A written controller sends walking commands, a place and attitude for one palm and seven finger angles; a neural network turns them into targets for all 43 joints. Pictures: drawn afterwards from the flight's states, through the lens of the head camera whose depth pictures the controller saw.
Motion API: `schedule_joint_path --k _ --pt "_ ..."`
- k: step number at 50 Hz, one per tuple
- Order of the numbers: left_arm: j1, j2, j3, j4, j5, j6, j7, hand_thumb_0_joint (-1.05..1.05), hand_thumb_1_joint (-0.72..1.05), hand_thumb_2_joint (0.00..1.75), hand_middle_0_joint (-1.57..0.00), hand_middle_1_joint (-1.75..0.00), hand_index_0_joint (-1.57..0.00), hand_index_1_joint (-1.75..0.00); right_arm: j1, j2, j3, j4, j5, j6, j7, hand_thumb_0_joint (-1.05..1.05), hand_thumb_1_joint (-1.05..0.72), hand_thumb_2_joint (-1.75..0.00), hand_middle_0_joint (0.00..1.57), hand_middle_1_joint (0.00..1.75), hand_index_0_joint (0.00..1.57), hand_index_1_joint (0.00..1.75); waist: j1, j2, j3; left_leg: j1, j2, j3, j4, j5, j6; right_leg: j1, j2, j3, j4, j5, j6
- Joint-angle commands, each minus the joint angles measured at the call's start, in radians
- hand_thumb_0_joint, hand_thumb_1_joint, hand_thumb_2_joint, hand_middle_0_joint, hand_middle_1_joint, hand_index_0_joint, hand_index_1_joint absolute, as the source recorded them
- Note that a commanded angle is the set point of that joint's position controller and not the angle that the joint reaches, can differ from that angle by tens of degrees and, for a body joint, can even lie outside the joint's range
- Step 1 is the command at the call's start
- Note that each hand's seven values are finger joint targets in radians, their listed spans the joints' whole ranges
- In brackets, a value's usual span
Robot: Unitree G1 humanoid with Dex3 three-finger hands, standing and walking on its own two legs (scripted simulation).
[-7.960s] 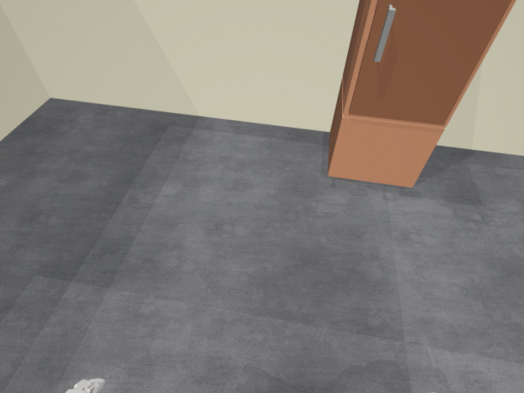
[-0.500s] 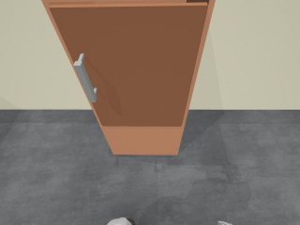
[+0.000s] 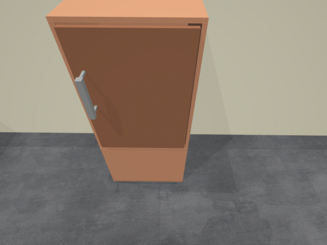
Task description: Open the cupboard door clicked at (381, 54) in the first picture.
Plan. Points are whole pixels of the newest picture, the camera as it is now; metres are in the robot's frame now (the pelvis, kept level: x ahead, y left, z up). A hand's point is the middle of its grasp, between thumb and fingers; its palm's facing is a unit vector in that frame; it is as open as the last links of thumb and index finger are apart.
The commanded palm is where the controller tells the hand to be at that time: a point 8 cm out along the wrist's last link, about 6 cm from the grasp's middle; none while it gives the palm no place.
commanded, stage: come to a stop and stand still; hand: left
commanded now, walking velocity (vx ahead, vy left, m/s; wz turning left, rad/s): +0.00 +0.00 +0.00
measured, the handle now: (88, 96) +0.58 +0.31 +0.01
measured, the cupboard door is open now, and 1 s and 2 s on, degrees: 0 0 0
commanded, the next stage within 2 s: look again from close up in 0.12 s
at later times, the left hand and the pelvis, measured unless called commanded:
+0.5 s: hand out of the picture -0.03 +0.18 -0.18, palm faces +0.03 -0.99 -0.16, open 7.3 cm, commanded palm none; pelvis -0.02 +0.03 -0.01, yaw +0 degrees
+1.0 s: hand out of the picture -0.06 +0.20 -0.19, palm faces +0.08 -0.99 -0.14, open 7.4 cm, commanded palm none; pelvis -0.03 +0.05 -0.01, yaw +0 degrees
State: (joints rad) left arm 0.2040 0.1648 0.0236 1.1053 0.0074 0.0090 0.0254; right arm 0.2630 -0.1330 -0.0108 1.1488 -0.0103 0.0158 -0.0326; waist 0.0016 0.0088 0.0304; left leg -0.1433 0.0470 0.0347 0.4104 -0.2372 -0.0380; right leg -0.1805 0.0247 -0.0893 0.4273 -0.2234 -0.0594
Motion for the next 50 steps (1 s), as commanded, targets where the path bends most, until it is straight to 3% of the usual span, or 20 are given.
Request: schedule_joint_path --k 1,10,11,12,13,14,16,17,19,25,39,44,48,50 --pt "0.061 0.096 0.01 -0.018 -0.003 -0.015 0.005 0.0 0.9 0.9 -0.2 -0.3 -0.2 -0.3 0.068 -0.083 -0.01 -0.022 -0.007 -0.01 -0.003 0.0 -0.9 -0.9 0.2 0.3 0.2 0.3 -0.001 -0.043 0.08 -0.063 0.046 -0.041 -0.078 -0.015 0.037 -0.05 -0.144 0.173 -0.183 -0.111 0.028" --pt "0.119 0.066 0.007 0.0 -0.004 -0.024 0.008 0.0 0.9 0.9 -0.2 -0.3 -0.2 -0.3 0.113 -0.063 -0.005 -0.011 -0.005 -0.02 -0.005 0.0 -0.9 -0.9 0.2 0.3 0.2 0.3 -0.006 -0.025 0.047 -0.035 0.048 -0.033 -0.072 0.022 0.042 -0.059 -0.139 0.173 -0.175 -0.077 0.024" --pt "0.215 0.088 -0.002 0.027 0.017 -0.058 0.051 0.0 0.9 0.9 -0.2 -0.3 -0.2 -0.3 0.0 -0.108 -0.006 -0.07 -0.001 -0.041 0.009 0.0 -0.9 -0.9 0.2 0.3 0.2 0.3 0.042 -0.034 0.074 -0.154 0.043 0.016 0.148 -0.013 0.012 -0.007 -0.205 0.226 -0.112 0.445 0.082" --pt "0.214 0.136 0.0 0.027 0.011 -0.073 0.047 0.0 0.9 0.9 -0.2 -0.3 -0.2 -0.3 0.021 -0.075 0.002 -0.114 0.007 -0.039 0.011 0.0 -0.9 -0.9 0.2 0.3 0.2 0.3 -0.009 -0.055 0.004 -0.124 0.026 0.003 0.146 -0.032 0.02 0.061 -0.27 0.219 -0.069 0.749 0.049" --pt "0.207 0.112 -0.002 0.0 0.007 -0.073 0.043 0.0 0.9 0.9 -0.2 -0.3 -0.2 -0.3 0.115 -0.042 0.001 -0.113 0.002 -0.042 0.008 0.0 -0.9 -0.9 0.2 0.3 0.2 0.3 -0.033 -0.066 -0.151 -0.081 0.018 -0.004 0.122 -0.066 0.04 0.139 -0.265 0.206 -0.005 0.714 0.001" --pt "0.182 0.091 -0.006 -0.009 0.004 -0.068 0.038 0.0 0.9 0.9 -0.2 -0.3 -0.2 -0.3 0.134 -0.048 0.0 -0.105 0.001 -0.045 0.005 0.0 -0.9 -0.9 0.2 0.3 0.2 0.3 -0.036 -0.045 -0.198 -0.051 0.015 -0.006 0.087 -0.001 0.044 0.153 -0.233 0.166 0.022 0.636 -0.019" --pt "0.164 0.069 -0.011 -0.013 0.001 -0.058 0.028 0.0 0.9 0.9 -0.2 -0.3 -0.2 -0.3 0.126 -0.061 0.001 -0.097 -0.001 -0.036 0.002 0.0 -0.9 -0.9 0.2 0.3 0.2 0.3 -0.028 -0.065 -0.084 -0.046 0.031 -0.023 0.067 0.026 0.047 0.014 -0.187 0.159 -0.037 0.246 -0.01" --pt "0.143 0.06 -0.014 -0.015 0.005 -0.048 0.025 0.0 0.9 0.9 -0.2 -0.3 -0.2 -0.3 0.122 -0.06 0.003 -0.096 -0.005 -0.034 0.004 0.0 -0.9 -0.9 0.2 0.3 0.2 0.3 -0.03 -0.018 0.019 -0.067 0.04 -0.035 0.039 0.034 0.05 -0.066 -0.162 0.14 -0.05 0.094 -0.005" --pt "0.155 0.054 -0.017 -0.017 0.007 -0.041 0.02 0.0 0.9 0.9 -0.2 -0.3 -0.2 -0.3 0.119 -0.068 0.007 -0.105 -0.007 -0.033 0.008 0.0 -0.9 -0.9 0.2 0.3 0.2 0.3 -0.017 0.011 0.11 -0.14 0.045 -0.061 -0.002 -0.011 0.057 -0.119 -0.133 0.141 -0.071 -0.091 0.007" --pt "0.174 0.046 -0.016 -0.027 0.008 -0.031 0.012 0.0 0.9 0.9 -0.2 -0.3 -0.2 -0.3 0.133 -0.09 0.004 -0.115 -0.01 -0.039 0.005 0.0 -0.9 -0.9 0.2 0.3 0.2 0.3 -0.008 0.006 0.094 -0.202 0.046 -0.1 -0.078 -0.135 0.072 -0.072 -0.115 0.128 -0.04 -0.105 0.019" --pt "0.206 0.033 -0.014 -0.039 0.011 -0.031 0.007 0.0 0.9 0.9 -0.2 -0.3 -0.2 -0.3 0.137 -0.093 0.003 -0.1 -0.008 -0.045 0.006 0.0 -0.9 -0.9 0.2 0.3 0.2 0.3 0.004 -0.001 0.077 -0.234 0.053 -0.128 -0.126 -0.171 0.083 -0.026 -0.12 0.107 -0.023 -0.03 0.028" --pt "0.227 0.052 0.003 -0.052 0.021 -0.025 0.003 0.0 0.9 0.9 -0.2 -0.3 -0.2 -0.3 0.147 -0.101 -0.004 -0.104 -0.018 -0.026 0.013 0.0 -0.9 -0.9 0.2 0.3 0.2 0.3 0.011 -0.013 0.109 -0.277 0.022 -0.102 -0.073 -0.352 0.092 -0.085 -0.127 0.144 -0.035 -0.323 0.008" --pt "0.245 0.074 0.021 -0.055 0.016 -0.031 0.002 0.0 0.9 0.9 -0.2 -0.3 -0.2 -0.3 0.161 -0.073 -0.001 -0.115 -0.019 -0.027 0.018 0.0 -0.9 -0.9 0.2 0.3 0.2 0.3 0.008 -0.109 0.121 -0.281 -0.036 -0.03 0.068 -0.249 0.084 -0.104 -0.198 0.252 -0.104 -0.418 -0.039" --pt "0.24 0.086 0.03 -0.062 0.014 -0.033 0.002 0.0 0.9 0.9 -0.2 -0.3 -0.2 -0.3 0.179 -0.058 0.0 -0.115 -0.019 -0.034 0.02 0.0 -0.9 -0.9 0.2 0.3 0.2 0.3 -0.001 -0.11 0.096 -0.227 -0.046 -0.001 0.107 -0.196 0.079 -0.132 -0.23 0.267 -0.12 -0.427 -0.055"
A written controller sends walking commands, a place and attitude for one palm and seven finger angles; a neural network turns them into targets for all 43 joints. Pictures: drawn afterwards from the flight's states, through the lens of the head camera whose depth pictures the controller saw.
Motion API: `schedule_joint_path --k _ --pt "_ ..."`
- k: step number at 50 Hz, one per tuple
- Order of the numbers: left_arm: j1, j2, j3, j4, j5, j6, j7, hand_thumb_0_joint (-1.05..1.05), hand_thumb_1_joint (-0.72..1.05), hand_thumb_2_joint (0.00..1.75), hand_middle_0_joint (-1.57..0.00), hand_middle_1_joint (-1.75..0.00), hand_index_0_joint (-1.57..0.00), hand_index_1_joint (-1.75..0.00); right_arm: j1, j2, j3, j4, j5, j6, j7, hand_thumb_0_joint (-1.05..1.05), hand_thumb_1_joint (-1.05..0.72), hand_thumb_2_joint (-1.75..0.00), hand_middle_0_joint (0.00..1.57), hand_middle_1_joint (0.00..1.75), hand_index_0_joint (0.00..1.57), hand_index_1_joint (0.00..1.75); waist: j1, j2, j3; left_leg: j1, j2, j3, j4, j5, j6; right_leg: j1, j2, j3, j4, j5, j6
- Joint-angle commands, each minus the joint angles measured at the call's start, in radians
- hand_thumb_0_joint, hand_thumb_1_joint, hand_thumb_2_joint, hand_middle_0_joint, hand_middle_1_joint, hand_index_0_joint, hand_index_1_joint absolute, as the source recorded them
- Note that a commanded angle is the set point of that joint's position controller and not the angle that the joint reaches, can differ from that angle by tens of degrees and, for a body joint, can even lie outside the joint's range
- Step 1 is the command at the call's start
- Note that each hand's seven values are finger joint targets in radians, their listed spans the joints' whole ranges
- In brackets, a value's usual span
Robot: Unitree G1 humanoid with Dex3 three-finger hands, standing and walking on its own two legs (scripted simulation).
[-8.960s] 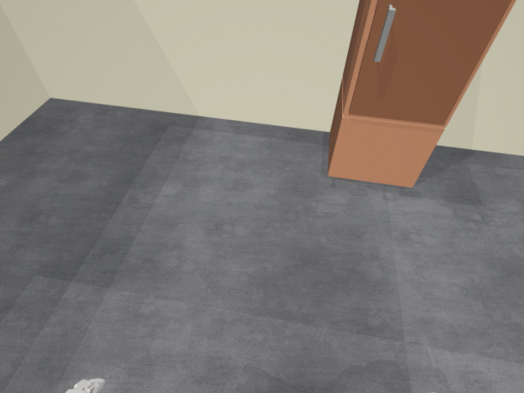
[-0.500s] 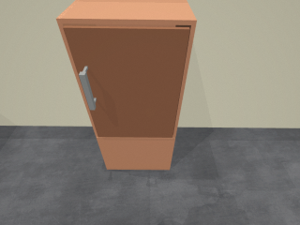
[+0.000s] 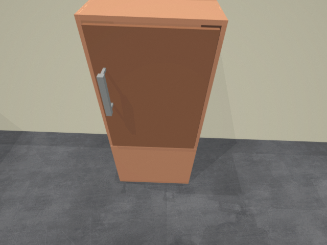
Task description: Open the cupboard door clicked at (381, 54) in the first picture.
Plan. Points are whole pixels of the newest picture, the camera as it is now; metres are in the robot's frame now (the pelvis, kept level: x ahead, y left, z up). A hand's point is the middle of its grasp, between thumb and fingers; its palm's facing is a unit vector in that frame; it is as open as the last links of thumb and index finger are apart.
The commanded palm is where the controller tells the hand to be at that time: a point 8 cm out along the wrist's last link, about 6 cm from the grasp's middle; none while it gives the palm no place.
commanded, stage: shuffle to correct the standing spot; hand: left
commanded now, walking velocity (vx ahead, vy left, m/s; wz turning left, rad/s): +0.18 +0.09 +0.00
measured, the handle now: (106, 92) +0.61 +0.26 +0.02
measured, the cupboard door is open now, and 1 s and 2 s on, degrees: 0 0 0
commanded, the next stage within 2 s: come to a stop and stand still in 0.24 s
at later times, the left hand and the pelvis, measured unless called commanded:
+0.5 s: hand out of the picture +0.05 +0.20 -0.17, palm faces +0.11 -0.98 -0.18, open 7.3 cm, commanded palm none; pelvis +0.07 +0.03 +0.00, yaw +1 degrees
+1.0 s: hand out of the picture +0.09 +0.21 -0.18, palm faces +0.02 -0.98 -0.19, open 7.3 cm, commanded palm none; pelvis +0.08 +0.04 +0.00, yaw +0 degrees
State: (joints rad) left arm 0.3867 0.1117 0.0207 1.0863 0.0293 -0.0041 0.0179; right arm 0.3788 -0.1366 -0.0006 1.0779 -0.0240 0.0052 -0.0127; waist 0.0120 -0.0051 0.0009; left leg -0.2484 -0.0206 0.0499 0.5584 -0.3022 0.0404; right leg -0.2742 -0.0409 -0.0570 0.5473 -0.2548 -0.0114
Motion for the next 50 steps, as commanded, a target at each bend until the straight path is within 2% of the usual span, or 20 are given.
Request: schedule_joint_path --k 1,4,7,9,12,13,15,17,20,23,24,26,28,30,34,39,45,46,47,50 --pt "0.046 0.142 0.035 -0.046 -0.008 -0.018 0.009 0.0 0.9 0.9 -0.2 -0.3 -0.2 -0.3 0.078 -0.054 -0.009 -0.041 -0.005 -0.026 0.0 0.0 -0.9 -0.9 0.2 0.3 0.2 0.3 -0.019 -0.079 0.121 -0.086 0.023 -0.019 -0.06 -0.137 0.001 -0.071 -0.159 0.216 -0.229 -0.405 -0.101" --pt "0.009 0.103 0.032 -0.067 -0.001 -0.009 0.004 0.0 0.9 0.9 -0.2 -0.3 -0.2 -0.3 0.119 -0.088 -0.019 -0.037 -0.006 -0.029 -0.002 0.0 -0.9 -0.9 0.2 0.3 0.2 0.3 -0.036 0.063 0.177 -0.072 0.098 -0.153 -0.218 -0.284 0.034 -0.156 -0.055 0.087 -0.071 -0.35 -0.065" --pt "-0.028 0.039 0.015 -0.09 0.008 -0.025 -0.008 0.0 0.9 0.9 -0.2 -0.3 -0.2 -0.3 0.145 -0.125 -0.029 -0.031 -0.001 -0.045 -0.013 0.0 -0.9 -0.9 0.2 0.3 0.2 0.3 -0.043 0.158 0.186 0.035 0.271 -0.387 -0.367 -0.243 0.16 -0.26 0.019 -0.038 0.221 -0.188 -0.039" --pt "-0.051 0.023 0.014 -0.099 0.001 -0.038 -0.013 0.0 0.9 0.9 -0.2 -0.3 -0.2 -0.3 0.127 -0.114 -0.024 -0.034 -0.004 -0.055 -0.013 0.0 -0.9 -0.9 0.2 0.3 0.2 0.3 -0.035 0.107 0.146 0.081 0.272 -0.323 -0.32 0.003 0.182 -0.237 -0.004 -0.026 0.196 -0.213 -0.042" --pt "0.042 0.022 0.022 -0.063 -0.004 -0.049 -0.012 0.0 0.9 0.9 -0.2 -0.3 -0.2 -0.3 0.073 -0.096 -0.013 -0.04 0.007 -0.062 -0.018 0.0 -0.9 -0.9 0.2 0.3 0.2 0.3 0.024 0.051 0.07 -0.043 0.18 -0.152 -0.168 0.231 0.123 0.09 0.0 -0.032 -0.052 -0.016 -0.04" --pt "0.105 0.062 0.033 -0.046 -0.004 -0.055 -0.006 0.0 0.9 0.9 -0.2 -0.3 -0.2 -0.3 0.056 -0.085 -0.01 -0.051 0.013 -0.067 -0.016 0.0 -0.9 -0.9 0.2 0.3 0.2 0.3 0.052 -0.017 0.048 -0.182 0.118 -0.083 -0.078 0.138 0.081 0.254 -0.075 0.081 -0.093 0.005 -0.067" --pt "0.233 0.203 0.065 -0.015 -0.007 -0.059 0.006 0.0 0.9 0.9 -0.2 -0.3 -0.2 -0.3 0.007 -0.064 -0.019 -0.095 0.005 -0.068 -0.002 0.0 -0.9 -0.9 0.2 0.3 0.2 0.3 0.089 -0.223 0.028 -0.444 -0.003 0.054 0.268 -0.254 0.0 0.413 -0.416 0.501 -0.275 0.037 -0.24" --pt "0.2 0.178 0.068 -0.014 -0.005 -0.061 0.022 0.0 0.9 0.9 -0.2 -0.3 -0.2 -0.3 -0.073 -0.067 -0.03 -0.109 0.0 -0.052 0.006 0.0 -0.9 -0.9 0.2 0.3 0.2 0.3 0.079 -0.124 0.104 -0.501 0.073 -0.042 0.485 -0.246 -0.006 0.299 -0.444 0.495 -0.312 0.057 -0.282" --pt "0.014 0.137 0.047 -0.069 0.004 -0.052 0.023 0.0 0.9 0.9 -0.2 -0.3 -0.2 -0.3 -0.044 -0.016 -0.024 -0.093 0.007 -0.03 0.023 0.0 -0.9 -0.9 0.2 0.3 0.2 0.3 -0.014 -0.152 0.106 -0.256 0.102 -0.033 0.305 -0.095 -0.024 0.03 -0.297 0.158 -0.294 0.213 -0.173" --pt "-0.045 0.145 0.045 -0.085 -0.001 -0.027 0.019 0.0 0.9 0.9 -0.2 -0.3 -0.2 -0.3 0.051 0.006 -0.012 -0.046 0.009 -0.029 0.014 0.0 -0.9 -0.9 0.2 0.3 0.2 0.3 -0.05 -0.11 0.076 0.071 0.037 0.056 -0.005 0.167 -0.056 -0.132 -0.171 0.02 -0.178 0.072 -0.084" --pt "-0.028 0.13 0.039 -0.081 -0.005 -0.015 0.018 0.0 0.9 0.9 -0.2 -0.3 -0.2 -0.3 0.073 -0.026 -0.014 -0.029 0.008 -0.033 0.009 0.0 -0.9 -0.9 0.2 0.3 0.2 0.3 -0.049 -0.037 0.075 0.124 0.064 0.023 -0.07 0.195 -0.062 -0.144 -0.133 0.011 -0.095 0.001 -0.06" --pt "0.044 0.076 0.03 -0.089 -0.017 0.004 0.013 0.0 0.9 0.9 -0.2 -0.3 -0.2 -0.3 0.055 -0.155 -0.034 -0.061 -0.002 -0.038 -0.006 0.0 -0.9 -0.9 0.2 0.3 0.2 0.3 -0.012 0.204 0.043 -0.004 0.3 -0.26 -0.244 0.244 0.044 -0.067 -0.028 -0.043 0.033 -0.191 0.014" --pt "0.036 0.06 0.022 -0.081 -0.009 0.005 0.011 0.0 0.9 0.9 -0.2 -0.3 -0.2 -0.3 -0.043 -0.181 -0.044 -0.086 -0.004 -0.037 -0.015 0.0 -0.9 -0.9 0.2 0.3 0.2 0.3 0.006 0.134 0.099 -0.137 0.3 -0.316 -0.314 0.111 0.087 -0.007 -0.008 -0.026 0.058 -0.157 0.011" --pt "0.056 0.067 0.018 -0.058 -0.012 0.005 0.007 0.0 0.9 0.9 -0.2 -0.3 -0.2 -0.3 -0.093 -0.148 -0.038 -0.087 0.002 -0.037 -0.023 0.0 -0.9 -0.9 0.2 0.3 0.2 0.3 0.014 0.19 0.037 -0.052 0.265 -0.239 -0.277 0.251 0.077 0.018 -0.016 -0.008 0.038 -0.1 0.011" --pt "0.053 0.105 0.02 -0.06 -0.007 0.002 0.005 0.0 0.9 0.9 -0.2 -0.3 -0.2 -0.3 -0.103 -0.155 -0.056 -0.09 0.009 -0.027 -0.029 0.0 -0.9 -0.9 0.2 0.3 0.2 0.3 0.001 0.047 -0.035 0.045 0.22 -0.138 -0.149 0.426 0.048 0.037 -0.025 0.022 -0.064 0.063 0.017" --pt "0.017 0.127 0.021 -0.089 -0.005 0.0 0.008 0.0 0.9 0.9 -0.2 -0.3 -0.2 -0.3 -0.132 -0.134 -0.056 -0.1 0.009 -0.018 -0.02 0.0 -0.9 -0.9 0.2 0.3 0.2 0.3 -0.008 0.021 -0.039 0.021 0.161 -0.069 -0.107 0.283 0.001 0.032 -0.05 0.069 -0.089 0.15 0.005" --pt "-0.03 0.143 0.013 -0.095 -0.008 -0.005 0.009 0.0 0.9 0.9 -0.2 -0.3 -0.2 -0.3 -0.146 -0.094 -0.04 -0.088 0.007 -0.005 -0.004 0.0 -0.9 -0.9 0.2 0.3 0.2 0.3 -0.019 -0.05 0.06 -0.008 0.107 -0.043 -0.118 0.064 -0.037 -0.062 -0.083 0.113 -0.193 -0.076 -0.018" --pt "0.029 0.177 0.012 -0.091 0.007 -0.005 0.042 0.0 0.9 0.9 -0.2 -0.3 -0.2 -0.3 -0.211 -0.178 -0.061 -0.144 0.012 0.001 -0.001 0.0 -0.9 -0.9 0.2 0.3 0.2 0.3 0.017 -0.057 0.091 -0.011 0.105 0.003 0.071 0.007 -0.069 -0.107 -0.116 0.212 -0.247 0.012 -0.018" --pt "-0.054 0.211 0.016 -0.122 0.004 -0.017 0.044 0.0 0.9 0.9 -0.2 -0.3 -0.2 -0.3 -0.17 -0.133 -0.045 -0.184 0.004 -0.003 0.003 0.0 -0.9 -0.9 0.2 0.3 0.2 0.3 -0.049 -0.005 0.05 -0.008 0.101 -0.018 0.038 0.039 -0.069 -0.079 -0.175 0.216 -0.231 0.093 -0.048" --pt "-0.066 0.182 0.014 -0.154 -0.006 -0.021 0.038 0.0 0.9 0.9 -0.2 -0.3 -0.2 -0.3 -0.113 -0.142 -0.046 -0.172 0.005 -0.02 0.003 0.0 -0.9 -0.9 0.2 0.3 0.2 0.3 -0.034 -0.019 0.002 -0.013 0.124 -0.061 -0.048 0.123 -0.026 -0.024 -0.065 0.085 -0.105 -0.03 -0.029"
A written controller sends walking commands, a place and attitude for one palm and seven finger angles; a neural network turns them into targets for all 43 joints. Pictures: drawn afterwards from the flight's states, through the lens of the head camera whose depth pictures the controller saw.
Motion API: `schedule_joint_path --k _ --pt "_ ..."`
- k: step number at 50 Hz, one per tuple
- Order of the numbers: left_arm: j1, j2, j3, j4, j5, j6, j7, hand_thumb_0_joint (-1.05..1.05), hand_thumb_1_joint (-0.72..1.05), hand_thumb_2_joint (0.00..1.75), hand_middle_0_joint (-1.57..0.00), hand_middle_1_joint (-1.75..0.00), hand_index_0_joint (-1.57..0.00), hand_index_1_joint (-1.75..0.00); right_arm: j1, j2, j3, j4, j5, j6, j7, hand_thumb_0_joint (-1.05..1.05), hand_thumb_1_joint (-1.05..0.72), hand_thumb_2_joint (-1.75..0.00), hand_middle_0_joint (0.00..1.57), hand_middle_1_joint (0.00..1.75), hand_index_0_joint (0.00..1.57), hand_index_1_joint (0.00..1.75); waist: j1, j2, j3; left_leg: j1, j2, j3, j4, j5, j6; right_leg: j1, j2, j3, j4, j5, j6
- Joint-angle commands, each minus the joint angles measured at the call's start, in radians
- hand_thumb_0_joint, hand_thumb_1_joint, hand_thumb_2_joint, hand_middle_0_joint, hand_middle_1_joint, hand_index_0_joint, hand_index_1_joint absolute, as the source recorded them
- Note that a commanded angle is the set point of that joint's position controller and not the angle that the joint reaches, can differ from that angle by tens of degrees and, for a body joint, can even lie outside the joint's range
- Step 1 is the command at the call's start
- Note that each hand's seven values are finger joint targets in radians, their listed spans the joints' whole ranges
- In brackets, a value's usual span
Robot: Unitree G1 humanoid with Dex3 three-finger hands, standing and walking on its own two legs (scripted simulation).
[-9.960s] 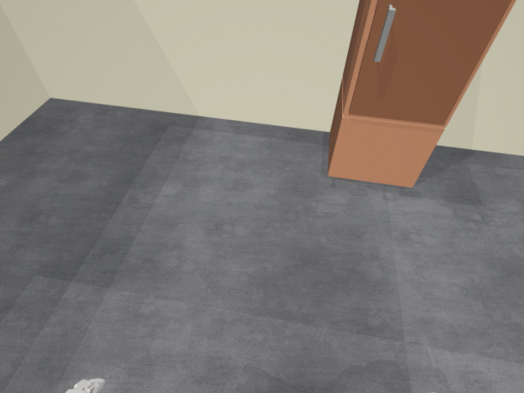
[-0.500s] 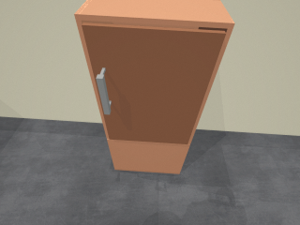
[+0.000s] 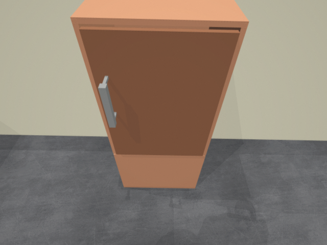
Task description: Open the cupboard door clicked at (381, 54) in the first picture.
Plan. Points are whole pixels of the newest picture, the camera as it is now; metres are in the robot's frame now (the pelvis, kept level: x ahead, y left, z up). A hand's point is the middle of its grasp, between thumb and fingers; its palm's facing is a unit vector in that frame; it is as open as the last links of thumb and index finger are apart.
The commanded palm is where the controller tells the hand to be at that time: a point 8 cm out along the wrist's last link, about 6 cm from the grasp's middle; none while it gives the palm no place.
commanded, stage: come to a stop and stand still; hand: left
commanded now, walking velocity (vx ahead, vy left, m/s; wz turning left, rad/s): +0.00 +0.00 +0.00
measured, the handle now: (109, 103) +0.53 +0.22 +0.03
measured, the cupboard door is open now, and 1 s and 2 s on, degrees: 0 0 0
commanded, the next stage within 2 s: look again from close up in 0.26 s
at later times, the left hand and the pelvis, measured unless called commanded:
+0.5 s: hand out of the picture +0.03 +0.20 -0.17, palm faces +0.02 -0.98 -0.21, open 7.4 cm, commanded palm none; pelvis +0.00 +0.01 +0.00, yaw +1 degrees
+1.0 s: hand out of the picture +0.02 +0.22 -0.17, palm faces +0.01 -0.97 -0.24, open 7.4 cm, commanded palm +0.10 +0.27 -0.06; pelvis +0.01 +0.01 +0.01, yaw +0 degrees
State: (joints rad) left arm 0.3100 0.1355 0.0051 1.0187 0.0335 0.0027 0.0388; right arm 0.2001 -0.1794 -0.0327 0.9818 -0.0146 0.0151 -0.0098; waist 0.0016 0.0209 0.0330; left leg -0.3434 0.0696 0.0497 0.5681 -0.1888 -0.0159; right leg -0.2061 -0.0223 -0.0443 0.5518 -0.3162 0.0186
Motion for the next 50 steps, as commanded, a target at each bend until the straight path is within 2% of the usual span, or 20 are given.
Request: schedule_joint_path --k 1,2,3,5,6,10,13,16,17,20,21,24,26,30,32,39,41,48,49,50 --pt "0.018 0.155 0.03 -0.089 -0.01 -0.022 0.014 0.0 0.9 0.9 -0.2 -0.3 -0.2 -0.3 0.061 -0.103 -0.016 -0.081 -0.005 -0.027 -0.001 0.0 -0.9 -0.9 0.2 0.3 0.2 0.3 -0.019 -0.018 0.008 0.052 0.033 -0.071 -0.073 -0.033 0.035 -0.113 -0.074 0.073 -0.112 -0.022 -0.06" --pt "0.014 0.158 0.03 -0.09 -0.007 -0.019 0.012 0.0 0.9 0.9 -0.2 -0.3 -0.2 -0.3 0.066 -0.102 -0.013 -0.084 -0.008 -0.029 -0.001 0.0 -0.9 -0.9 0.2 0.3 0.2 0.3 -0.017 0.033 0.041 0.021 0.041 -0.086 -0.105 -0.059 0.043 -0.113 -0.062 0.056 -0.101 -0.043 -0.06" --pt "0.021 0.162 0.031 -0.094 -0.007 -0.014 0.009 0.0 0.9 0.9 -0.2 -0.3 -0.2 -0.3 0.062 -0.108 -0.013 -0.091 -0.008 -0.024 -0.001 0.0 -0.9 -0.9 0.2 0.3 0.2 0.3 -0.011 0.032 0.071 -0.021 0.037 -0.103 -0.127 -0.125 0.046 -0.117 -0.052 0.053 -0.099 -0.077 -0.058" --pt "0.038 0.161 0.03 -0.096 -0.008 -0.012 0.005 0.0 0.9 0.9 -0.2 -0.3 -0.2 -0.3 0.062 -0.111 -0.015 -0.099 -0.01 -0.021 -0.001 0.0 -0.9 -0.9 0.2 0.3 0.2 0.3 -0.006 -0.02 0.063 -0.03 0.021 -0.097 -0.13 -0.178 0.044 -0.124 -0.06 0.067 -0.114 -0.114 -0.062" --pt "0.037 0.162 0.029 -0.099 -0.01 -0.013 0.004 0.0 0.9 0.9 -0.2 -0.3 -0.2 -0.3 0.067 -0.111 -0.014 -0.098 -0.01 -0.02 0.0 0.0 -0.9 -0.9 0.2 0.3 0.2 0.3 -0.008 -0.042 0.057 -0.017 0.015 -0.09 -0.122 -0.177 0.041 -0.136 -0.064 0.079 -0.123 -0.129 -0.065" --pt "0.03 0.17 0.029 -0.108 -0.014 -0.016 0.001 0.0 0.9 0.9 -0.2 -0.3 -0.2 -0.3 0.089 -0.109 -0.008 -0.079 -0.009 -0.028 0.001 0.0 -0.9 -0.9 0.2 0.3 0.2 0.3 -0.006 -0.029 0.013 0.018 0.02 -0.086 -0.122 -0.104 0.043 -0.104 -0.069 0.072 -0.117 -0.068 -0.06" --pt "0.032 0.174 0.028 -0.105 -0.015 -0.017 0.0 0.0 0.9 0.9 -0.2 -0.3 -0.2 -0.3 0.089 -0.114 -0.006 -0.063 -0.006 -0.033 0.001 0.0 -0.9 -0.9 0.2 0.3 0.2 0.3 0.001 -0.02 0.003 0.02 0.026 -0.092 -0.13 -0.069 0.045 -0.074 -0.067 0.064 -0.115 -0.025 -0.053" --pt "0.028 0.182 0.027 -0.096 -0.017 -0.018 -0.001 0.0 0.9 0.9 -0.2 -0.3 -0.2 -0.3 0.091 -0.117 -0.005 -0.048 -0.004 -0.035 0.001 0.0 -0.9 -0.9 0.2 0.3 0.2 0.3 -0.001 -0.038 -0.002 0.039 0.025 -0.082 -0.127 -0.041 0.041 -0.069 -0.076 0.066 -0.126 -0.007 -0.051" --pt "0.023 0.179 0.026 -0.094 -0.015 -0.018 -0.001 0.0 0.9 0.9 -0.2 -0.3 -0.2 -0.3 0.094 -0.114 -0.004 -0.04 -0.004 -0.037 0.0 0.0 -0.9 -0.9 0.2 0.3 0.2 0.3 -0.003 -0.027 0.001 0.044 0.03 -0.087 -0.14 -0.032 0.044 -0.061 -0.071 0.059 -0.126 0.004 -0.049" --pt "0.025 0.187 0.025 -0.08 -0.016 -0.017 -0.003 0.0 0.9 0.9 -0.2 -0.3 -0.2 -0.3 0.081 -0.128 -0.004 -0.026 -0.002 -0.036 0.001 0.0 -0.9 -0.9 0.2 0.3 0.2 0.3 0.002 -0.003 0.016 0.034 0.033 -0.093 -0.16 -0.069 0.042 -0.06 -0.072 0.062 -0.138 -0.008 -0.045" --pt "0.027 0.187 0.025 -0.075 -0.016 -0.017 -0.004 0.0 0.9 0.9 -0.2 -0.3 -0.2 -0.3 0.079 -0.128 -0.004 -0.024 -0.002 -0.036 0.001 0.0 -0.9 -0.9 0.2 0.3 0.2 0.3 0.0 -0.015 0.014 0.04 0.031 -0.092 -0.162 -0.079 0.041 -0.063 -0.072 0.065 -0.144 -0.014 -0.045" --pt "0.025 0.195 0.026 -0.065 -0.015 -0.021 -0.005 0.0 0.9 0.9 -0.2 -0.3 -0.2 -0.3 0.071 -0.137 -0.006 -0.009 0.0 -0.039 0.001 0.0 -0.9 -0.9 0.2 0.3 0.2 0.3 0.001 -0.014 0.007 0.055 0.032 -0.09 -0.165 -0.053 0.041 -0.051 -0.076 0.064 -0.15 0.014 -0.043" --pt "0.024 0.195 0.023 -0.055 -0.015 -0.021 -0.006 0.0 0.9 0.9 -0.2 -0.3 -0.2 -0.3 0.062 -0.141 -0.005 -0.003 0.0 -0.037 0.002 0.0 -0.9 -0.9 0.2 0.3 0.2 0.3 -0.001 -0.019 0.014 0.063 0.03 -0.09 -0.174 -0.082 0.039 -0.066 -0.079 0.069 -0.164 -0.014 -0.042" --pt "0.021 0.201 0.023 -0.038 -0.014 -0.024 -0.008 0.0 0.9 0.9 -0.2 -0.3 -0.2 -0.3 0.047 -0.158 -0.007 0.01 0.001 -0.043 0.001 0.0 -0.9 -0.9 0.2 0.3 0.2 0.3 0.0 0.0 -0.006 0.086 0.04 -0.098 -0.187 -0.05 0.045 -0.045 -0.079 0.065 -0.162 0.032 -0.04" --pt "0.019 0.207 0.024 -0.032 -0.012 -0.024 -0.009 0.0 0.9 0.9 -0.2 -0.3 -0.2 -0.3 0.04 -0.165 -0.008 0.014 0.002 -0.044 0.0 0.0 -0.9 -0.9 0.2 0.3 0.2 0.3 0.001 0.009 0.004 0.083 0.045 -0.103 -0.202 -0.067 0.047 -0.04 -0.075 0.059 -0.166 0.032 -0.037" --pt "0.007 0.228 0.022 -0.009 -0.013 -0.029 -0.012 0.0 0.9 0.9 -0.2 -0.3 -0.2 -0.3 0.004 -0.191 -0.007 0.028 0.004 -0.046 0.001 0.0 -0.9 -0.9 0.2 0.3 0.2 0.3 0.001 -0.021 -0.006 0.117 0.042 -0.092 -0.194 -0.007 0.044 -0.033 -0.09 0.07 -0.19 0.063 -0.037" --pt "0.005 0.227 0.021 -0.001 -0.013 -0.028 -0.013 0.0 0.9 0.9 -0.2 -0.3 -0.2 -0.3 -0.004 -0.196 -0.007 0.032 0.003 -0.046 0.001 0.0 -0.9 -0.9 0.2 0.3 0.2 0.3 0.001 -0.005 -0.001 0.121 0.045 -0.097 -0.209 -0.029 0.044 -0.038 -0.09 0.072 -0.198 0.047 -0.036" --pt "-0.007 0.246 0.019 0.015 -0.013 -0.029 -0.016 0.0 0.9 0.9 -0.2 -0.3 -0.2 -0.3 -0.023 -0.211 -0.005 0.047 0.004 -0.045 0.002 0.0 -0.9 -0.9 0.2 0.3 0.2 0.3 0.005 -0.01 0.003 0.126 0.046 -0.098 -0.227 -0.024 0.043 -0.026 -0.094 0.071 -0.21 0.058 -0.035" --pt "0.048 0.169 -0.002 0.031 -0.003 -0.03 0.027 0.0 0.9 0.9 -0.2 -0.3 -0.2 -0.3 -0.015 -0.171 0.0 -0.003 0.01 -0.042 -0.001 0.0 -0.9 -0.9 0.2 0.3 0.2 0.3 0.003 0.048 0.043 0.117 0.052 -0.03 -0.054 0.06 0.007 -0.074 -0.117 0.111 -0.22 0.142 -0.034" --pt "-0.682 0.474 0.243 -1.493 -0.193 -0.252 0.033 0.0 0.88 0.89 -0.2 -0.32 -0.2 -0.32 0.03 -0.265 -0.022 -0.327 0.061 -0.182 -0.046 0.0 -0.9 -0.9 0.2 0.3 0.2 0.3 -0.109 0.189 -0.425 0.4 -0.065 -0.037 -0.135 0.137 0.028 0.005 -0.007 -0.048 -0.083 0.272 -0.051"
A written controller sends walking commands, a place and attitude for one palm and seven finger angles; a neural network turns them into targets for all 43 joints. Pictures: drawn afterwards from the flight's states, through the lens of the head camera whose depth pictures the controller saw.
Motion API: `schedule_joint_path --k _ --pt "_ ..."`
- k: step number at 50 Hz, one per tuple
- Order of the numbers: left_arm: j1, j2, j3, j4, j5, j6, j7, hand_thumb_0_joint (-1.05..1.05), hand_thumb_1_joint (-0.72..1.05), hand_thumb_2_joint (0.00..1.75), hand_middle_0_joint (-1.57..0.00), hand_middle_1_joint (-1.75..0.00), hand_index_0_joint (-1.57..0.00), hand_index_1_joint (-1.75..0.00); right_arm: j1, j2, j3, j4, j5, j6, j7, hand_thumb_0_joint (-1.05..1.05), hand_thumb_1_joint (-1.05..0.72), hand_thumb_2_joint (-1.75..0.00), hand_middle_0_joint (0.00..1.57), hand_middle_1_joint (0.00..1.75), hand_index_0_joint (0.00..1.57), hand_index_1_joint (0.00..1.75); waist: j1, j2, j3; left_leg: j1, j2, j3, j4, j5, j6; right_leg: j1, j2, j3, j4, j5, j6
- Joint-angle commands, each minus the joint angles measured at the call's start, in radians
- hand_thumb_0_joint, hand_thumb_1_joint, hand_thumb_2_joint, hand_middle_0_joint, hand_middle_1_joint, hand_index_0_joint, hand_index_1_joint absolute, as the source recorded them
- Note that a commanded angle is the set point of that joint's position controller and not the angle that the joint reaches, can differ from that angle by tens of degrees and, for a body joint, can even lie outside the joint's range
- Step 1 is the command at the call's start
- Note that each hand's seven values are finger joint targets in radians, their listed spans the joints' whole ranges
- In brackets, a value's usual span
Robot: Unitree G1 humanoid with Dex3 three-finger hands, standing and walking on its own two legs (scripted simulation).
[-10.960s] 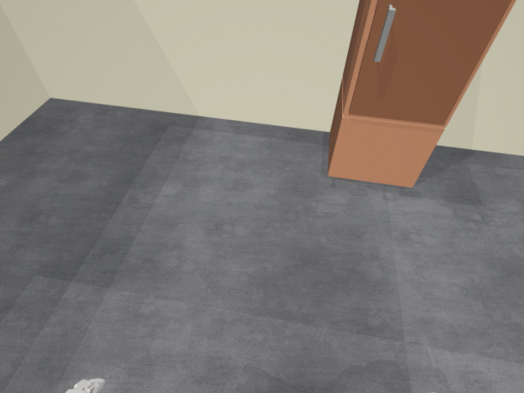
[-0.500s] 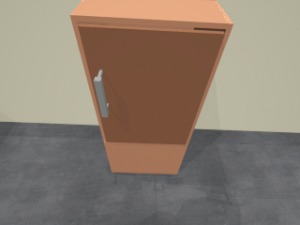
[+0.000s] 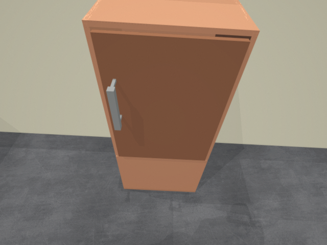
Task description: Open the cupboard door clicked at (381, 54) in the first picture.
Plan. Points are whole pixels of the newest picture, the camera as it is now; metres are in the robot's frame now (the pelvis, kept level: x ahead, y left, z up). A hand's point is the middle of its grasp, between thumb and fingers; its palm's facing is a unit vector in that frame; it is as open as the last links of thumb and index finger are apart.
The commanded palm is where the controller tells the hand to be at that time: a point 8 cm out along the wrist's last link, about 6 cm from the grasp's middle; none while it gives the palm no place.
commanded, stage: raise the hand with hooked fingers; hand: left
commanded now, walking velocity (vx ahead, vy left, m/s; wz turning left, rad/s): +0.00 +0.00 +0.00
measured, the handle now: (116, 105) +0.52 +0.20 +0.02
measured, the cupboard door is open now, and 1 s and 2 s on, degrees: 0 0 0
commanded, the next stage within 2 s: none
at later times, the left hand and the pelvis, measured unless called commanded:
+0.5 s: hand (76, 236) +0.15 +0.22 -0.05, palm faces +0.15 -0.99 -0.07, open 9.1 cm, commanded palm +0.14 +0.27 -0.03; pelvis -0.02 -0.04 -0.10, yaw +1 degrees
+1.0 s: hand (71, 203) +0.21 +0.24 -0.01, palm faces +0.04 -1.00 -0.06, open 12.1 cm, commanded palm +0.19 +0.29 +0.00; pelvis -0.02 -0.01 -0.07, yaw +1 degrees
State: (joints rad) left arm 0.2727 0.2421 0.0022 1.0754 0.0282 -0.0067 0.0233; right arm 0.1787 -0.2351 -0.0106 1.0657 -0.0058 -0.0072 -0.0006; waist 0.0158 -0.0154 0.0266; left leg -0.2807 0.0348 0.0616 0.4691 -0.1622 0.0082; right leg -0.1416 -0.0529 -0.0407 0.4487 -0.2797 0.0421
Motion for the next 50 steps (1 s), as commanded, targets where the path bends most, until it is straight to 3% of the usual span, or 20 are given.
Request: schedule_joint_path --k 1,2,3,4,5,6,7,9,11,12,14,15,17,22,24,28,32,37,40,50 --pt "-0.113 0.293 0.231 -1.304 -0.123 -0.21 0.083 0.0 0.85 0.88 -0.2 -0.33 -0.2 -0.33 -0.03 -0.144 -0.021 -0.384 0.055 -0.247 -0.092 0.0 -0.9 -0.9 0.2 0.3 0.2 0.3 0.017 0.29 -0.385 0.361 0.021 -0.063 -0.054 0.122 0.006 -0.132 0.044 -0.065 0.106 0.08 -0.085" --pt "0.152 0.05 0.097 -1.148 -0.161 -0.099 0.096 0.0 0.83 0.87 -0.21 -0.34 -0.21 -0.34 -0.033 -0.099 -0.032 -0.375 0.065 -0.27 -0.088 0.0 -0.9 -0.9 0.2 0.3 0.2 0.3 -0.025 0.24 -0.228 0.173 0.016 -0.086 -0.088 -0.06 -0.021 -0.195 0.048 -0.097 0.117 -0.034 -0.066" --pt "0.107 -0.041 0.065 -1.109 -0.188 -0.106 0.076 0.0 0.81 0.86 -0.21 -0.36 -0.21 -0.36 -0.008 -0.105 -0.032 -0.376 0.076 -0.28 -0.089 0.0 -0.9 -0.9 0.2 0.3 0.2 0.3 -0.062 0.11 -0.064 0.074 0.005 -0.089 -0.067 -0.164 -0.009 -0.246 0.053 -0.093 0.085 -0.015 -0.057" --pt "0.037 0.03 0.135 -1.115 -0.205 -0.168 0.063 0.0 0.78 0.85 -0.21 -0.37 -0.21 -0.37 -0.025 -0.134 -0.048 -0.414 0.06 -0.289 -0.094 0.0 -0.9 -0.9 0.2 0.3 0.2 0.3 -0.079 0.041 0.018 -0.013 -0.007 -0.102 -0.018 -0.213 -0.006 -0.308 0.056 -0.092 0.07 -0.067 -0.048" --pt "0.098 0.035 0.181 -0.998 -0.2 -0.227 0.037 0.0 0.76 0.84 -0.21 -0.39 -0.21 -0.39 -0.02 -0.141 -0.064 -0.415 0.04 -0.288 -0.093 0.0 -0.9 -0.9 0.2 0.3 0.2 0.3 -0.072 -0.066 0.024 -0.091 -0.017 -0.095 0.044 -0.212 -0.011 -0.382 0.066 -0.102 0.098 -0.12 -0.044" --pt "0.19 -0.014 0.19 -0.887 -0.215 -0.298 -0.013 0.0 0.74 0.83 -0.21 -0.4 -0.21 -0.4 -0.025 -0.13 -0.068 -0.436 0.028 -0.287 -0.084 0.0 -0.9 -0.9 0.2 0.3 0.2 0.3 -0.042 -0.147 0.03 -0.178 -0.021 -0.092 0.11 -0.206 -0.02 -0.452 0.075 -0.117 0.157 -0.153 -0.044" --pt "0.299 -0.017 0.228 -0.791 -0.222 -0.37 -0.072 0.0 0.71 0.82 -0.21 -0.42 -0.21 -0.42 -0.042 -0.12 -0.079 -0.459 0.032 -0.288 -0.066 0.0 -0.9 -0.9 0.2 0.3 0.2 0.3 0.01 -0.13 0.012 -0.243 -0.029 -0.071 0.169 -0.197 -0.03 -0.481 0.074 -0.109 0.206 -0.175 -0.052" --pt "0.327 -0.008 0.257 -0.785 -0.258 -0.539 -0.209 0.0 0.67 0.8 -0.22 -0.45 -0.22 -0.45 -0.066 -0.117 -0.097 -0.494 0.016 -0.296 -0.035 0.0 -0.9 -0.9 0.2 0.3 0.2 0.3 0.046 -0.132 -0.101 -0.348 -0.027 -0.053 0.309 -0.181 -0.034 -0.568 0.07 -0.085 0.338 -0.193 -0.059" --pt "0.284 0.046 0.287 -0.824 -0.292 -0.665 -0.355 0.0 0.62 0.78 -0.22 -0.48 -0.22 -0.48 -0.09 -0.126 -0.106 -0.545 0.022 -0.313 -0.011 0.0 -0.9 -0.9 0.2 0.3 0.2 0.3 0.04 -0.058 -0.185 -0.41 -0.025 -0.052 0.418 -0.175 -0.027 -0.623 0.06 -0.045 0.423 -0.189 -0.066" --pt "0.28 0.126 0.365 -0.821 -0.31 -0.683 -0.414 0.0 0.6 0.77 -0.22 -0.5 -0.22 -0.5 -0.077 -0.132 -0.112 -0.568 0.029 -0.316 -0.003 0.0 -0.9 -0.9 0.2 0.3 0.2 0.3 0.056 0.007 -0.216 -0.43 -0.026 -0.053 0.45 -0.169 -0.025 -0.615 0.053 -0.017 0.446 -0.186 -0.075" --pt "0.245 0.151 0.4 -0.948 -0.375 -0.638 -0.471 0.0 0.55 0.75 -0.22 -0.53 -0.22 -0.53 -0.097 -0.135 -0.108 -0.642 0.041 -0.316 -0.012 0.0 -0.9 -0.9 0.2 0.3 0.2 0.3 0.068 0.048 -0.326 -0.422 -0.025 -0.041 0.473 -0.197 -0.009 -0.612 0.05 0.013 0.455 -0.23 -0.065" --pt "0.204 0.162 0.422 -1.005 -0.413 -0.61 -0.477 0.0 0.53 0.74 -0.23 -0.54 -0.23 -0.54 -0.093 -0.129 -0.105 -0.659 0.048 -0.314 -0.026 0.0 -0.9 -0.9 0.2 0.3 0.2 0.3 0.06 0.034 -0.351 -0.438 -0.029 -0.035 0.504 -0.195 -0.001 -0.596 0.043 0.057 0.43 -0.251 -0.054" --pt "0.123 0.207 0.458 -1.133 -0.439 -0.573 -0.464 0.0 0.48 0.72 -0.23 -0.57 -0.23 -0.57 -0.062 -0.122 -0.096 -0.661 0.045 -0.309 -0.049 0.0 -0.9 -0.9 0.2 0.3 0.2 0.3 0.041 0.054 -0.364 -0.439 -0.017 -0.056 0.53 -0.185 0.006 -0.61 0.058 0.063 0.444 -0.252 -0.05" --pt "-0.039 0.205 0.395 -1.318 -0.409 -0.578 -0.445 0.0 0.36 0.67 -0.24 -0.64 -0.24 -0.64 -0.011 -0.113 -0.079 -0.604 0.032 -0.318 -0.096 0.0 -0.9 -0.9 0.2 0.3 0.2 0.3 -0.043 0.096 -0.332 -0.444 0.002 -0.077 0.611 -0.124 0.024 -0.68 0.071 0.078 0.468 -0.139 -0.047" --pt "-0.02 0.198 0.385 -1.274 -0.409 -0.556 -0.472 0.0 0.32 0.65 -0.24 -0.68 -0.24 -0.68 -0.011 -0.117 -0.077 -0.581 0.035 -0.329 -0.106 0.0 -0.9 -0.9 0.2 0.3 0.2 0.3 -0.053 0.095 -0.329 -0.445 0.005 -0.082 0.619 -0.12 0.024 -0.694 0.069 0.078 0.465 -0.12 -0.045" --pt "0.026 0.236 0.426 -1.185 -0.438 -0.452 -0.526 0.0 0.22 0.61 -0.25 -0.74 -0.25 -0.74 -0.011 -0.129 -0.07 -0.583 0.045 -0.335 -0.113 0.0 -0.9 -0.9 0.2 0.3 0.2 0.3 -0.022 0.082 -0.367 -0.443 -0.001 -0.085 0.596 -0.089 0.025 -0.627 0.063 0.078 0.445 -0.081 -0.041" --pt "0.076 0.279 0.51 -1.143 -0.46 -0.369 -0.505 0.0 0.13 0.57 -0.25 -0.8 -0.25 -0.8 -0.024 -0.118 -0.07 -0.599 0.045 -0.322 -0.108 0.0 -0.9 -0.9 0.2 0.3 0.2 0.3 0.026 0.054 -0.387 -0.416 -0.006 -0.086 0.547 -0.046 0.021 -0.552 0.063 0.058 0.425 -0.036 -0.038" --pt "0.062 0.26 0.507 -1.122 -0.45 -0.379 -0.455 0.0 0.01 0.52 -0.26 -0.87 -0.26 -0.87 -0.01 -0.116 -0.07 -0.606 0.043 -0.305 -0.097 0.0 -0.9 -0.9 0.2 0.3 0.2 0.3 0.018 0.021 -0.338 -0.403 -0.009 -0.082 0.506 -0.059 0.017 -0.567 0.066 0.035 0.41 -0.044 -0.032" --pt "0.001 0.247 0.465 -1.123 -0.435 -0.403 -0.45 0.0 -0.06 0.49 -0.27 -0.92 -0.27 -0.92 0.011 -0.131 -0.061 -0.614 0.045 -0.302 -0.094 0.0 -0.9 -0.9 0.2 0.3 0.2 0.3 -0.005 0.05 -0.306 -0.384 -0.01 -0.082 0.47 -0.126 0.017 -0.612 0.071 0.017 0.394 -0.149 -0.039" --pt "-0.118 0.301 0.469 -1.152 -0.426 -0.394 -0.444 0.0 -0.29 0.39 -0.29 -1.07 -0.29 -1.07 0.047 -0.16 -0.045 -0.625 0.051 -0.308 -0.104 0.0 -0.9 -0.9 0.2 0.3 0.2 0.3 -0.007 0.121 -0.338 -0.264 -0.01 -0.095 0.38 -0.164 0.016 -0.586 0.083 -0.028 0.378 -0.144 -0.051"
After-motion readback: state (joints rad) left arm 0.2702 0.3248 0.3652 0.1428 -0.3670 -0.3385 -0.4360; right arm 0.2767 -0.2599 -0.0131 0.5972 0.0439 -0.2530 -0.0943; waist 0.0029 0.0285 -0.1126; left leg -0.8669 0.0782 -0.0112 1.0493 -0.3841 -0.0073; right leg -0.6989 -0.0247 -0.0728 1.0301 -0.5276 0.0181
